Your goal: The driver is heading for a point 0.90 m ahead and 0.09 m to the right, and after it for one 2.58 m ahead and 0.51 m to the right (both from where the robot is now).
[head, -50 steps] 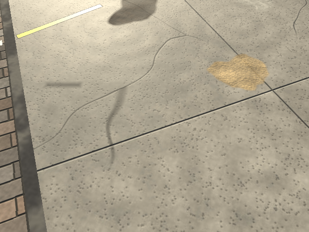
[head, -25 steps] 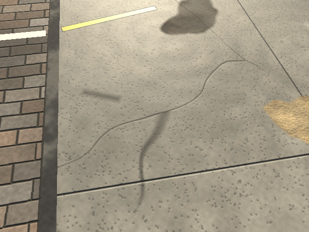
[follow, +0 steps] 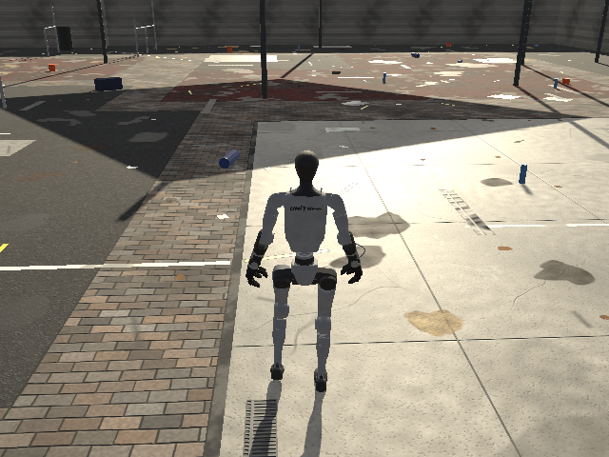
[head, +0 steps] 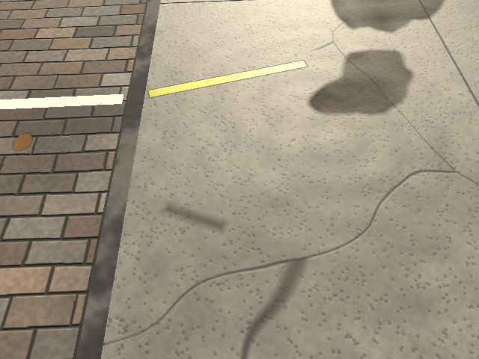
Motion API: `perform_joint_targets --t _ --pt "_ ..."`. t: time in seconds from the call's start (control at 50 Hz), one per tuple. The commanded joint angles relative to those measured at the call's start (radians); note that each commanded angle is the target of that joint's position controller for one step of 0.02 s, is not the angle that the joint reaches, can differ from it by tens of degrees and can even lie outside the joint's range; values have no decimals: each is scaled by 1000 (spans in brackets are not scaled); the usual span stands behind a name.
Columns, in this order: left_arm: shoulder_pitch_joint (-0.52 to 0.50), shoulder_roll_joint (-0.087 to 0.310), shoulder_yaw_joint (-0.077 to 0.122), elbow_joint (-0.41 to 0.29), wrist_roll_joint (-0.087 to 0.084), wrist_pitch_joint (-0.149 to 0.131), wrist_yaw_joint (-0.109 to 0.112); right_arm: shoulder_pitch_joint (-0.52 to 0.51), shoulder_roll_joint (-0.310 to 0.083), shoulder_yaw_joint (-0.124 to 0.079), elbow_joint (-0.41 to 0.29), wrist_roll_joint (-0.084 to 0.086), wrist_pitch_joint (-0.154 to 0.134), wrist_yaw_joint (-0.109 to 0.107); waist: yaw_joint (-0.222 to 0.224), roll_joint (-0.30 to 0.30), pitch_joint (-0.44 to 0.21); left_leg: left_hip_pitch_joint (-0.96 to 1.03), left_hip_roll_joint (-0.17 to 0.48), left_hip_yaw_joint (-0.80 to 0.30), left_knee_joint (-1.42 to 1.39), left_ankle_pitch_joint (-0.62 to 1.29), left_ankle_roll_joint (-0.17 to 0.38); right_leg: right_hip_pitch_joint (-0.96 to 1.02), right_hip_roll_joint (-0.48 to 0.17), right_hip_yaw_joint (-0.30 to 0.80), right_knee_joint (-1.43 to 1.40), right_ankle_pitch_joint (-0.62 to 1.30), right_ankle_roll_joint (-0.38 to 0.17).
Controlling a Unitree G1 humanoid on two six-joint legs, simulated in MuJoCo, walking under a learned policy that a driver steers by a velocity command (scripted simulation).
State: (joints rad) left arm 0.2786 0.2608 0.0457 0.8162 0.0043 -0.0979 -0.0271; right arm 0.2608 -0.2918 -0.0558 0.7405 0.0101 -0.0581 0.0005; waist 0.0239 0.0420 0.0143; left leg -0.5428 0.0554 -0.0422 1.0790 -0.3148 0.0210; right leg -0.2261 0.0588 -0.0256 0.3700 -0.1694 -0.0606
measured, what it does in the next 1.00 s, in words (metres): walks ahead: left foot, then right foot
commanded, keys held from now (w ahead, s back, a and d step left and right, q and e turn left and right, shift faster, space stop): w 0.48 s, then w+e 0.52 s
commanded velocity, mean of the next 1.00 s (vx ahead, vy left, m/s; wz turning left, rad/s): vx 0.50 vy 0.00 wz -0.17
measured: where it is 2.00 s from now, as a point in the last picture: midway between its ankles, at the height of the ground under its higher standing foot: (289, 241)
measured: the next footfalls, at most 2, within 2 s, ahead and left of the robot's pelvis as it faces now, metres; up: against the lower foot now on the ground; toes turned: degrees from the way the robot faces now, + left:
left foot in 0.32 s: +0.34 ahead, +0.15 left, +0.00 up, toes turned +1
right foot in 0.86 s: +0.62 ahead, -0.11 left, +0.00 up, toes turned -11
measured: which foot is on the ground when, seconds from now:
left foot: up 0.00-0.30, down 0.32-0.88, up 0.90-1.00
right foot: down 0.00-0.32, up 0.34-0.84, down 0.86-1.00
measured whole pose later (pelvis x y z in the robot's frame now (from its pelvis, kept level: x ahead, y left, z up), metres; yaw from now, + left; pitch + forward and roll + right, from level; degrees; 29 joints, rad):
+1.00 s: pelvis +0.55 -0.02 -0.01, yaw -14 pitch +2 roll +0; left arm 0.22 0.29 0.07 0.72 -0.01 -0.05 -0.03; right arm 0.23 -0.29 -0.05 0.79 0.00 -0.11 0.00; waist 0.00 0.01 0.04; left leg -0.43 0.06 -0.04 1.17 -0.38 0.00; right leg -0.36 0.08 0.01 0.49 -0.16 -0.09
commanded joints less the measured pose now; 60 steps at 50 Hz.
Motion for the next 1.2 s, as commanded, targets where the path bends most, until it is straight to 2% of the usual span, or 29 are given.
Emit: perform_joint_targets --t 0.02,0.12,0.2,0.26,0.28,0.3,0.32,0.34,0.36,0.38,0.4,0.42,0.44,0.52,0.64,0.76,0.82,0.84,0.86,0.88,0.9,0.92,0.94,0.96,0.98,1.02,1.06,1.14,1.2 --pt "-25 152 34 -51 -7 -17 8 -20 -50 -12 -78 -9 -10 -3 -18 -119 -5 -127 64 -16 -116 99 -26 73 -273 245 -223 196 -188" --pt "45 178 40 -14 -22 -1 18 -184 -19 3 -114 -2 -25 10 41 -104 13 -56 30 25 -428 367 -33 84 -225 122 -228 233 -142" --pt "115 187 42 25 -29 18 21 -284 -32 1 -152 9 -33 29 67 -109 41 -66 7 25 -529 357 -11 190 -278 143 -187 228 -131" --pt "111 208 49 38 -29 35 28 -262 -63 -9 -157 7 -39 39 27 -127 23 -1 -15 35 -578 253 29 267 -311 151 -107 360 -103" --pt "90 216 51 36 -31 40 31 -189 -84 -22 -139 4 -41 37 -22 -131 -20 113 -42 62 -606 245 49 265 -292 126 -21 510 -87" --pt "86 199 43 32 -27 43 33 -49 -128 -45 -96 -1 -39 30 -89 -112 -113 322 -53 75 -615 266 80 216 -244 86 144 597 -61" --pt "81 151 22 4 -3 40 35 135 -198 -66 -63 -13 -36 18 -159 -22 -265 628 113 -101 -567 321 146 23 -189 43 437 375 -23" --pt "209 33 -14 -12 -5 18 27 184 -277 -80 -42 -15 -29 21 -96 251 -388 953 334 -563 -657 137 309 -376 -11 29 784 -292 39" --pt "159 129 6 5 -24 -1 20 198 -178 -57 -43 -2 -25 21 -139 177 -384 945 330 -669 -740 -12 305 -501 -45 147 904 -415 34" --pt "62 179 21 -28 -44 -13 14 127 -146 -42 -48 -1 -25 19 -132 120 -224 819 295 -526 -763 5 262 -567 -93 131 923 -337 25" --pt "5 169 18 -40 -40 -16 17 62 -129 -35 -56 -6 -25 18 -105 44 -143 681 253 -416 -784 92 239 -543 -139 102 881 -248 26" --pt "-21 161 22 -45 -23 -13 19 13 -105 -28 -58 -13 -25 22 -76 17 -81 561 219 -341 -815 187 230 -508 -164 93 820 -194 35" --pt "-3 151 25 -41 -17 -3 19 -15 -86 -22 -60 -21 -30 23 -41 33 -66 482 194 -289 -846 248 223 -446 -188 101 784 -156 40" --pt "-2 93 14 -38 -15 35 23 -23 -108 -32 -28 -13 -51 21 -4 31 -26 373 180 -152 -938 332 238 -420 -204 92 666 -56 72" --pt "-172 71 6 -83 -22 31 5 23 -138 -39 24 -18 -51 3 -66 6 29 402 148 49 -977 350 172 -417 -168 78 356 263 64" --pt "-301 72 5 -163 -23 31 -26 87 -158 -49 82 -1 -20 -5 -105 1 66 619 215 113 -901 442 137 -480 -137 36 227 165 15" --pt "-221 114 28 -174 -19 35 -37 56 -193 -60 74 4 5 -22 -41 48 -13 666 214 165 -697 896 95 -321 -58 -53 222 12 -35" --pt "-89 151 53 -144 -20 37 -34 40 -194 -59 68 4 16 -30 34 39 -87 627 184 203 -518 996 68 -142 -13 -77 180 38 -63" --pt "83 222 88 -105 -24 42 -20 50 -174 -48 52 -5 16 -39 107 -13 -183 441 144 217 -264 854 28 152 -49 28 166 80 -113" --pt "150 347 116 -100 -28 44 -6 140 -52 -4 -1 -37 -12 -23 51 -265 -299 -24 -24 199 131 143 -44 558 -316 538 135 0 -298" --pt "174 288 95 -116 -30 39 -7 94 -73 1 0 -23 -53 -6 82 -230 -422 -197 -109 -15 281 -270 -43 673 -404 864 -32 -96 -366" --pt "146 229 77 -114 -20 35 -5 -7 -135 -18 -26 20 -78 9 105 -173 -299 -288 -45 -63 304 -200 -19 598 -368 713 -52 -83 -303" --pt "88 203 70 -123 -20 32 -2 -53 -129 -12 -41 22 -90 9 77 -109 -196 -281 -2 -48 234 -112 -5 452 -325 581 -55 -22 -266" --pt "22 176 61 -138 -20 34 0 -68 -126 -16 -38 0 -92 2 35 -55 -121 -228 31 -39 141 -59 -10 298 -288 486 -71 67 -240" --pt "-25 149 51 -156 -11 35 3 -60 -135 -25 -36 -14 -82 -3 -3 -67 -85 -150 55 -39 80 -23 -19 180 -258 425 -97 153 -229" --pt "-54 149 52 -173 -7 35 9 -31 -113 -26 -38 -23 -57 -3 -41 -93 -69 -76 57 -29 12 4 -45 63 -228 381 -136 229 -239" --pt "-43 169 58 -169 -11 30 20 -45 -89 -20 -45 -25 -42 -7 -46 -96 -53 -67 49 -9 -82 76 -75 1 -209 314 -155 281 -237" --pt "18 169 56 -136 -18 31 35 -184 -43 1 -71 -22 -46 3 18 -116 -25 0 17 11 -393 373 -85 -35 -153 212 -158 213 -171" --pt "75 179 57 -105 -21 32 33 -265 -56 1 -92 -5 -55 17 58 -124 -1 22 -4 7 -500 453 -69 13 -190 248 -150 120 -162"
Keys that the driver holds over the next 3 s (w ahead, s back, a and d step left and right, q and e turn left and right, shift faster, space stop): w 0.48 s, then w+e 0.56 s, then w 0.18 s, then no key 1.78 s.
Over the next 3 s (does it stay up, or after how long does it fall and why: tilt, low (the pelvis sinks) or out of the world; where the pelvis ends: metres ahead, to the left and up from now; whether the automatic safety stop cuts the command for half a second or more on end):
stays up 0.87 -0.07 -0.01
